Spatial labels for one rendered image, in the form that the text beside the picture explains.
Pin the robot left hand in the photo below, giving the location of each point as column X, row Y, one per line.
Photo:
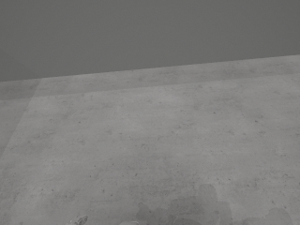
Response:
column 78, row 220

